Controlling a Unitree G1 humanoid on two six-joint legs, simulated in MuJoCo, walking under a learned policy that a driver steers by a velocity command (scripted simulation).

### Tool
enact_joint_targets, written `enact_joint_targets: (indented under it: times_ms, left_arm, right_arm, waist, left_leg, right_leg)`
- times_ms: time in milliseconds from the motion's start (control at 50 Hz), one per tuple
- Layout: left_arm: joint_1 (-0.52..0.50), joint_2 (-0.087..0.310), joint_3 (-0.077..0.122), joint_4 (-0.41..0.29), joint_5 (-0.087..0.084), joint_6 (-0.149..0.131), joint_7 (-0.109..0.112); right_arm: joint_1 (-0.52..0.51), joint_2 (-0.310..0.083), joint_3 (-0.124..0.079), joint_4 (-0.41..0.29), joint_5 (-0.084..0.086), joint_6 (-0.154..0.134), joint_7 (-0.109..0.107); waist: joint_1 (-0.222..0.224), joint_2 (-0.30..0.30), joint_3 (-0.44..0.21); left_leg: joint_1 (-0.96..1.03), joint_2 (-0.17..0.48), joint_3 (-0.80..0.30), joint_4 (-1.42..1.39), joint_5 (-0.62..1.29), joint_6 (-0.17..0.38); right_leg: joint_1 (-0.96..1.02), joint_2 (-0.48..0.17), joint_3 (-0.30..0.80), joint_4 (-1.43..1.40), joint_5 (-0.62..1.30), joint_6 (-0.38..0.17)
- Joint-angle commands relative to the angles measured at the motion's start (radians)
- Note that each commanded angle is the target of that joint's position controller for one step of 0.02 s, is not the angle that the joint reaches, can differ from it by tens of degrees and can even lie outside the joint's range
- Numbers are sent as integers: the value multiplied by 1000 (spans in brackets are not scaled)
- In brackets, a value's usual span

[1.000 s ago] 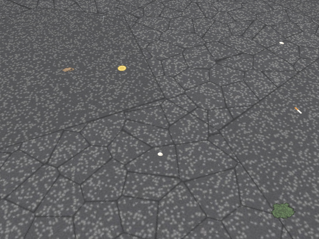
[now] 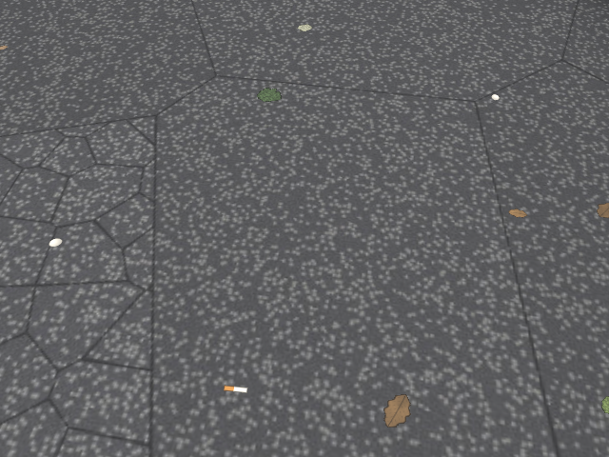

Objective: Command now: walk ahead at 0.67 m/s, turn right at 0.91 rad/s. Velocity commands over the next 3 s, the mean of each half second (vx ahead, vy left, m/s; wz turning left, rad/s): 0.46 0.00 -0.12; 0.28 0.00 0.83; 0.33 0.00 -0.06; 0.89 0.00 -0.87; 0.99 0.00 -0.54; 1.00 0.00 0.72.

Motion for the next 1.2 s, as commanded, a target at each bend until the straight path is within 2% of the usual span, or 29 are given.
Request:
enact_joint_targets:
  times_ms: [20, 40, 60, 140, 200, 220, 240, 260, 280, 300, 320, 380, 440, 460, 520, 540, 620, 680, 720, 760, 780, 800, 820, 840, 860, 900, 1040, 1180, 1200]
  left_arm:
    - [-61, -50, -29, -133, 13, 10, -15]
    - [-80, -58, -35, -155, 9, 7, -20]
    - [-41, -52, -26, -144, -107, -12, -7]
    - [-84, -11, -12, -146, -37, -42, -36]
    - [133, 66, 34, -84, -22, -34, -19]
    - [154, 104, 37, -71, -18, -28, 3]
    - [69, 140, 11, -121, 29, -33, 25]
    - [106, 71, -1, -135, 24, -33, 17]
    - [75, 72, 5, -111, 6, -31, 8]
    - [49, 66, 11, -82, -36, -38, 3]
    - [18, 35, 3, -64, -47, -45, 6]
    - [-57, 10, 2, -42, -20, -70, 21]
    - [-37, 10, 14, -10, -20, -104, 36]
    - [58, 15, 8, 30, 10, -100, 32]
    - [77, 10, 16, 37, 7, -105, 25]
    - [9, 17, 24, 10, -16, -107, 42]
    - [9, 49, 33, 25, -15, -68, 65]
    - [4, 72, 45, 25, -36, -43, 62]
    - [-26, 88, 55, 14, -70, -33, 59]
    - [-34, 59, 49, 11, -90, -27, 49]
    - [19, -19, 24, -5, -40, -35, 42]
    - [115, -68, 4, -48, 2, -51, 35]
    - [56, 34, 17, -49, -21, -60, 33]
    - [-41, 43, 20, -81, -48, -65, 40]
    - [-72, 27, 16, -78, -35, -65, 55]
    - [-77, 46, 24, -65, -16, -47, 67]
    - [-92, -19, 3, -30, -27, -18, 64]
    - [-97, -35, -9, -28, -21, -29, 45]
    - [-77, -55, -15, -23, -26, -36, 35]
  right_arm:
    - [45, -31, 3, 1, 27, -40, 19]
    - [7, -45, 1, 2, 28, -46, 20]
    - [-169, -115, -28, -68, 62, -44, -8]
    - [-71, -218, -60, -51, 78, -53, -37]
    - [-62, -205, -55, -52, 97, -35, -32]
    - [-7, -132, -30, -54, 71, -28, -26]
    - [201, -35, 11, -39, 36, -21, -4]
    - [234, -135, 0, 9, 73, -18, 7]
    - [150, -171, -14, -11, 106, -7, 9]
    - [72, -171, -19, -36, 100, 6, 0]
    - [31, -157, -21, -31, 90, 24, -12]
    - [70, -114, -24, -31, 78, 55, -9]
    - [-9, -84, -28, -55, 81, 45, -12]
    - [-34, -52, -15, -61, -19, 76, 37]
    - [-80, -41, -23, -69, 7, 95, 75]
    - [-101, -53, -33, -81, 106, 67, 36]
    - [-182, -12, -16, -126, 64, 40, 30]
    - [-183, -31, -27, -157, 63, 63, 59]
    - [-106, -66, -47, -159, 60, 79, 65]
    - [126, -150, -98, -108, 55, 80, 44]
    - [141, -257, -125, -106, 65, 83, 19]
    - [79, -348, -128, -177, 32, 73, 23]
    - [86, -293, -118, -216, 29, 53, 50]
    - [47, -251, -109, -213, 41, 39, 55]
    - [-9, -206, -98, -214, 65, 38, 45]
    - [-106, -147, -78, -245, 62, 53, 15]
    - [-130, -170, -88, -265, 60, 101, -40]
    - [-142, -18, -11, -234, 17, 96, -18]
    - [-131, -15, -5, -219, 16, 89, -7]
  waist:
    - [24, 146, 8]
    - [47, 170, 18]
    - [74, 238, 44]
    - [64, 140, -58]
    - [189, 116, -167]
    - [173, -52, -196]
    - [32, -256, -405]
    - [113, -96, -609]
    - [101, -16, -500]
    - [72, 51, -359]
    - [54, 57, -252]
    - [-20, -61, -134]
    - [1, -13, -99]
    - [6, 49, -59]
    - [20, 10, -38]
    - [29, 2, -46]
    - [53, 12, 0]
    - [56, -27, 3]
    - [10, -43, -43]
    - [-113, 38, -162]
    - [-77, 267, -145]
    - [28, 410, -322]
    - [-60, 206, -488]
    - [-54, 155, -378]
    - [-21, 90, -260]
    - [36, 109, -183]
    - [32, 137, -242]
    - [-7, 191, -203]
    - [-2, 197, -208]
  left_leg:
    - [108, 257, -139, -208, 705, 102]
    - [68, 234, -78, -231, 744, 101]
    - [42, 178, -27, -248, 651, 100]
    - [46, 172, 33, -167, 813, 90]
    - [43, 159, 35, 201, 870, 64]
    - [-110, 65, 32, 528, 225, 21]
    - [-322, -28, -89, 929, -496, -24]
    - [-307, -57, -348, 1023, -492, -23]
    - [-372, -19, -321, 986, -423, -27]
    - [-434, 44, -247, 881, -317, -24]
    - [-429, 81, -221, 828, -225, -23]
    - [-350, 118, -209, 787, -59, -16]
    - [-476, 151, -228, 724, 52, -9]
    - [-469, 135, -177, 665, 88, -5]
    - [-527, 134, -164, 591, 180, 2]
    - [-568, 153, -225, 578, 192, -9]
    - [-514, 135, -134, 345, 255, -17]
    - [-421, 98, -59, 260, 213, 18]
    - [-315, 36, -7, 225, 121, 61]
    - [8, -75, 17, 83, 215, 137]
    - [191, 56, -231, 45, 658, 195]
    - [454, 291, -771, 38, 829, 441]
    - [498, 325, -869, -74, 588, 461]
    - [420, 286, -779, -107, 411, 415]
    - [290, 229, -693, -115, 326, 356]
    - [64, 162, -571, -122, 397, 302]
    - [-4, 85, -514, -52, 456, 226]
    - [-57, 119, -485, 10, 401, 212]
    - [-79, 108, -469, -8, 216, 199]
  right_leg:
    - [-180, -70, 25, -96, 42, 26]
    - [-142, -59, 16, -208, 88, 31]
    - [-116, -72, 16, -330, 140, 56]
    - [234, 39, -70, -649, 373, 43]
    - [528, 63, -25, -770, 462, -52]
    - [695, -57, 109, -789, 813, -99]
    - [934, -383, 471, -639, 1447, -296]
    - [941, -466, 550, -676, 1385, -399]
    - [814, -419, 463, -762, 1047, -363]
    - [669, -352, 412, -855, 566, -289]
    - [517, -311, 388, -943, 175, -236]
    - [268, -257, 323, -1131, -216, -173]
    - [327, -269, 214, -1178, -175, -136]
    - [294, -267, 131, -1209, -90, -114]
    - [378, -266, 8, -1206, -1, -85]
    - [449, -277, 11, -1177, 73, -98]
    - [483, -284, -148, -1107, 329, -82]
    - [495, -286, -216, -1017, 481, -44]
    - [520, -292, -238, -868, 698, -9]
    - [438, -233, -274, -489, 719, 67]
    - [170, -134, -261, -194, 57, 145]
    - [-157, 57, -98, 155, -443, 208]
    - [-196, 38, 115, 200, -377, 182]
    - [-241, 14, 116, 154, -272, 153]
    - [-250, -22, 118, 68, -191, 145]
    - [-127, -49, 131, -76, -114, 138]
    - [-10, 29, 122, -415, 57, 192]
    - [177, -51, 79, -597, 117, 152]
    - [254, -32, 45, -681, 155, 129]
